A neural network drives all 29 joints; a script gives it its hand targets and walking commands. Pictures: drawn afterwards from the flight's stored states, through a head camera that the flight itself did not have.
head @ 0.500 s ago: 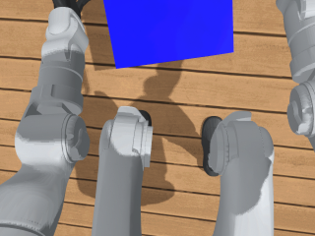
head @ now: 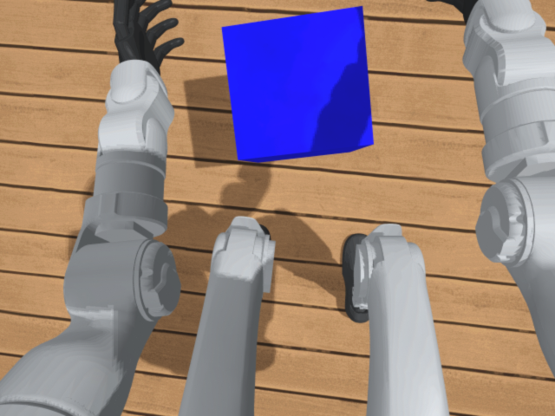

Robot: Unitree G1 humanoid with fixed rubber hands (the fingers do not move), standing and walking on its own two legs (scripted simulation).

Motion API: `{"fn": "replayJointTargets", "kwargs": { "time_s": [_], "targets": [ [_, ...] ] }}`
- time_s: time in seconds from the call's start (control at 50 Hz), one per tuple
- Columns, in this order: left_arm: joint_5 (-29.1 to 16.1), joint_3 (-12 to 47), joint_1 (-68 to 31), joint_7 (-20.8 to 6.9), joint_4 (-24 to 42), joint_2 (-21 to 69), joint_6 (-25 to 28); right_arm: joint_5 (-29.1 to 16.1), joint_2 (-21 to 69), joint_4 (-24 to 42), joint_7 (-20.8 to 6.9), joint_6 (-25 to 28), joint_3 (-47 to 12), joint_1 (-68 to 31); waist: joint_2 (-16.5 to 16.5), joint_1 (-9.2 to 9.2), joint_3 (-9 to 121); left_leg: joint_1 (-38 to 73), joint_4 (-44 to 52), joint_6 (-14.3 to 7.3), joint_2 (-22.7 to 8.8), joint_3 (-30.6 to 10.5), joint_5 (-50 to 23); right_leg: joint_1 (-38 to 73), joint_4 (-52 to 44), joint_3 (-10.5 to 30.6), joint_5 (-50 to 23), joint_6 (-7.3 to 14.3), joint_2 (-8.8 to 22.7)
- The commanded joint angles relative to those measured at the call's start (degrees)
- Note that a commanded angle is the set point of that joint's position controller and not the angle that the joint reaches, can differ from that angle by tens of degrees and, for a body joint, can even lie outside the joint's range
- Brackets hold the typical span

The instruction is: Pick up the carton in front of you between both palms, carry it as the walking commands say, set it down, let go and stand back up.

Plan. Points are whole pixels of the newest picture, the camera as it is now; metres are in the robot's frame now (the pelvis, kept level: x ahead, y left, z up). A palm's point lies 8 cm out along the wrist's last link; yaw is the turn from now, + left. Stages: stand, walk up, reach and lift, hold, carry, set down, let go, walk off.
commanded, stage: set down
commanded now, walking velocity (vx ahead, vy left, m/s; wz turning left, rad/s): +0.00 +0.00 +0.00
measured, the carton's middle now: (298, 102) +0.51 +0.03 -0.36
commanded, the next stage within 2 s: let go in 0.44 s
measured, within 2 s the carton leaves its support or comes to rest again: neither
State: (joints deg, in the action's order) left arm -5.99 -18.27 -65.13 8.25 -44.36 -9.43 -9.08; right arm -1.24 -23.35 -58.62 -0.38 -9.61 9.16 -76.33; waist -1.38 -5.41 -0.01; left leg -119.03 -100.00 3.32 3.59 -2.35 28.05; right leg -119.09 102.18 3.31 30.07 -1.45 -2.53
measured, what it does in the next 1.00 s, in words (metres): rises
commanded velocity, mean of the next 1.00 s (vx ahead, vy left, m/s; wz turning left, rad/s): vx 0.00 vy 0.00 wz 0.00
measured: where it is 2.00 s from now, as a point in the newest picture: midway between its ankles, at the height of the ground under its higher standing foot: (304, 287)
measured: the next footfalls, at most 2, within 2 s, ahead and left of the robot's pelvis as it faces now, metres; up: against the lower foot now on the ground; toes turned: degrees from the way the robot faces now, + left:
none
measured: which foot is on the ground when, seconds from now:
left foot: down 0.00-1.00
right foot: down 0.00-1.00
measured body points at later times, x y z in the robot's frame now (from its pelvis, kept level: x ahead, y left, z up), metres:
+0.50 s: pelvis +0.03 +0.00 +0.13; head +0.33 -0.01 +0.47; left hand +0.51 +0.22 +0.03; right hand +0.58 -0.18 +0.03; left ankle +0.11 +0.13 -0.45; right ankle +0.09 -0.12 -0.45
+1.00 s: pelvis +0.09 +0.01 +0.25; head +0.27 +0.00 +0.66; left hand +0.38 +0.25 +0.15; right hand +0.41 -0.20 +0.14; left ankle +0.11 +0.13 -0.45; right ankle +0.09 -0.12 -0.45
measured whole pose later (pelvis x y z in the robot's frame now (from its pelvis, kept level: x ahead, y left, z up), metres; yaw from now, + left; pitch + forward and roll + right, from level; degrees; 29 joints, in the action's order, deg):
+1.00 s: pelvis +0.09 +0.01 +0.25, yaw -2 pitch +27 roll +0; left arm 0.2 -7.3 -9.2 -5.1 -29.5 -11.2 -2.1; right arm 3.7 -9.2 -33.8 1.2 -2.6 9.8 -15.5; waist 0.5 -4.2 5.0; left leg -52.7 -43.3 0.4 1.5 -3.1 17.4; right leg -51.7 42.8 3.6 17.9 -1.5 -1.0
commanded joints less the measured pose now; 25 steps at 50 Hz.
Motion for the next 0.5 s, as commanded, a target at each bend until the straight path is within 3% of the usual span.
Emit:
{"fn": "replayJointTargets", "kwargs": {
  "time_s": [0.0,0.02,0.04,0.06,0.08,0.1,0.12,0.14,0.16,0.18,0.2,0.22,0.24,0.26,0.28,0.3,0.32,0.34,0.36,0.38,0.4,0.42,0.44,0.46,0.48],
  "targets": [
    [3.0,-3.8,-9.2,0.5,9.4,-9.1,1.2,1.5,-4.7,6.7,-0.5,0.4,0.0,-13.9,-8.7,-4.5,67.2,36.0,12.6,1.4,2.2,9.2,-18.8,41.4,-11.5,-6.3,-14.9,-0.4,-2.1],
    [3.0,-3.6,-6.6,0.0,3.9,-6.7,0.9,1.2,-5.1,9.3,-0.3,0.7,0.5,-12.3,-8.4,-1.42,62.0,30.2,12.0,1.2,1.2,8.4,-17.5,39.6,-13.9,-5.1,-15.6,0.0,-2.3],
    [1.4,-1.4,-6.2,-0.3,8.0,-6.3,0.9,1.2,-5.6,8.2,-0.7,0.4,0.1,-11.9,-8.8,-2.99,63.7,34.8,13.8,1.2,1.2,8.9,-17.9,41.3,-14.1,-6.6,-14.7,-0.6,-1.5],
    [5.0,-2.6,-6.8,-0.4,12.3,-8.0,1.5,0.5,-3.2,11.4,-0.5,0.8,2.0,-10.7,-3.7,-5.53,61.6,32.9,15.5,1.3,1.8,9.3,-20.8,39.8,-14.8,-4.8,-19.0,0.5,-2.9],
    [3.5,-3.1,-6.6,-0.7,11.1,-8.0,1.2,1.9,-7.6,11.0,-0.1,0.8,2.6,-12.4,-2.0,-3.24,65.7,34.9,15.4,2.1,1.7,9.7,-18.9,42.6,-15.2,-4.9,-17.2,0.8,-2.3],
    [2.5,-2.0,-7.0,-1.1,14.1,-7.8,0.7,1.2,-6.5,14.5,-0.4,0.3,1.5,-14.3,-5.2,-3.06,69.8,38.3,16.7,1.6,1.8,9.4,-19.5,45.4,-17.2,-5.2,-18.3,0.3,-2.5],
    [2.8,-1.3,-6.3,-1.2,13.3,-7.4,0.5,1.3,-6.5,14.2,-0.2,-0.2,2.0,-12.4,-5.9,-2.66,65.5,36.1,17.0,1.1,1.2,8.5,-20.6,43.0,-17.1,-5.6,-18.7,0.4,-2.6],
    [-0.8,0.7,-7.5,-1.1,12.4,-3.0,-0.8,1.5,-5.2,9.1,-0.9,-0.7,0.9,-11.4,-8.1,-0.26,66.8,37.9,19.6,1.7,1.4,8.2,-21.0,48.9,-18.6,-6.8,-20.7,0.3,-2.6],
    [-0.2,-0.9,-5.6,-1.7,14.3,-7.4,-0.5,2.2,-4.4,14.5,-0.7,-1.2,0.8,-10.3,-11.2,-0.33,65.0,36.1,20.3,0.6,1.3,7.8,-20.9,48.8,-19.0,-7.3,-21.0,0.0,-2.4],
    [0.8,-0.3,-4.3,-2.0,12.3,-6.5,-1.0,1.4,-5.7,11.6,-0.9,-1.2,2.6,-10.6,-6.7,-2.89,67.8,39.9,19.8,1.3,1.5,8.7,-22.1,50.7,-20.5,-5.4,-21.1,0.1,-2.7],
    [-0.8,1.1,-3.7,-2.2,10.2,-2.2,-1.4,1.2,-2.8,11.3,-1.3,-0.8,0.7,-9.3,-6.3,-0.72,68.0,41.9,22.5,1.8,1.6,8.6,-22.9,54.0,-21.7,-5.8,-22.9,0.6,-3.1],
    [1.9,-2.6,-3.6,-2.4,13.6,-6.1,-0.3,2.9,-5.0,13.4,-0.7,-0.6,3.3,-10.1,-5.1,-3.65,67.2,40.1,22.7,1.4,2.2,9.5,-24.5,51.7,-22.7,-4.4,-23.9,0.4,-2.4],
    [1.4,-1.6,-3.3,-2.0,15.3,-7.5,-0.7,2.8,-6.3,14.8,-1.3,-0.8,2.4,-11.8,-7.3,-1.79,73.6,45.6,24.2,1.0,1.7,7.4,-26.9,56.5,-22.7,-5.5,-25.3,-0.1,-2.7],
    [0.4,-0.3,-3.9,-2.1,14.3,-5.7,-0.9,3.1,-5.9,14.6,-1.3,-0.9,3.1,-11.0,-5.1,-0.59,70.1,44.4,24.2,1.3,1.8,8.6,-27.5,56.7,-24.9,-4.5,-27.3,0.8,-2.4],
    [2.1,-1.6,-1.7,-2.1,10.0,-5.5,-0.7,1.8,-3.7,10.9,-1.6,-1.7,1.5,-7.3,-5.1,-4.57,65.4,43.0,25.6,0.8,0.8,9.0,-27.3,55.7,-26.2,-3.6,-26.5,0.7,-2.1],
    [0.0,0.8,-2.9,-2.6,12.2,-2.7,-0.7,3.1,-3.9,7.5,-1.8,-1.3,4.2,-6.0,-4.1,2.07,61.4,39.7,27.8,1.7,1.3,8.5,-24.8,56.8,-28.2,-4.2,-27.5,0.6,-2.2],
    [3.5,-3.8,-1.1,-2.4,12.2,-5.8,-0.5,4.2,-3.4,11.0,-1.5,-0.9,3.3,-6.5,-6.7,-4.17,62.1,45.5,29.3,0.6,1.6,8.4,-23.8,54.3,-29.6,-4.1,-22.1,-0.2,-2.2],
    [3.7,-2.1,1.3,-2.3,10.6,-5.7,-0.3,3.8,-2.6,10.8,-2.1,-0.3,4.2,-6.2,-5.8,-1.39,62.6,46.4,29.0,1.0,1.5,7.1,-27.0,51.8,-28.3,-4.6,-25.4,-0.5,-2.4],
    [3.4,-2.5,1.2,-2.6,9.9,-2.0,0.2,5.5,-4.0,7.9,-2.4,0.2,3.8,-3.5,-6.0,-2.04,63.6,48.2,29.0,1.8,1.3,8.1,-29.6,54.0,-31.5,-3.8,-26.1,0.1,-2.1],
    [3.9,-2.6,0.4,-2.9,12.4,-2.4,1.1,5.4,-3.3,11.2,-2.7,0.8,5.3,-6.6,-5.9,-2.78,60.9,48.1,31.2,1.0,1.6,6.6,-30.3,53.4,-31.1,-4.3,-28.0,-0.4,-2.0],
    [2.9,-1.7,1.0,-3.0,12.4,-4.2,1.0,5.5,-2.7,10.0,-3.1,0.6,3.8,-4.5,-9.4,-0.61,61.3,49.4,33.1,0.4,0.9,5.8,-28.4,55.4,-32.6,-5.4,-26.2,-0.6,-1.8],
    [5.1,-4.6,4.2,-3.6,6.8,-4.7,0.9,6.6,-3.4,10.6,-2.4,1.2,5.8,-1.9,-7.1,-1.59,59.7,47.8,33.3,0.3,0.8,6.9,-28.8,56.7,-34.7,-3.2,-28.4,-0.6,-1.1],
    [5.4,-3.6,3.5,-4.1,10.1,-4.2,1.8,5.2,1.0,10.6,-1.8,0.8,4.5,-1.4,-6.0,-1.87,62.4,47.1,34.4,0.8,1.2,8.2,-28.4,63.9,-35.6,-2.3,-32.6,-0.2,-1.6],
    [6.5,-4.9,3.0,-4.8,9.3,-5.7,1.8,5.3,0.4,7.0,-1.5,0.2,5.3,1.0,-6.7,-2.39,64.4,49.0,35.8,0.7,0.8,8.5,-25.6,63.0,-36.6,-3.1,-27.0,-1.0,-1.5],
    [6.2,-3.2,4.6,-5.5,10.6,-3.4,2.3,4.4,2.6,12.0,-1.1,0.5,3.2,-1.7,-4.3,-3.92,61.1,46.3,36.7,0.4,1.0,8.9,-26.6,65.5,-38.0,-0.8,-29.0,-0.2,-0.6]
  ]
}}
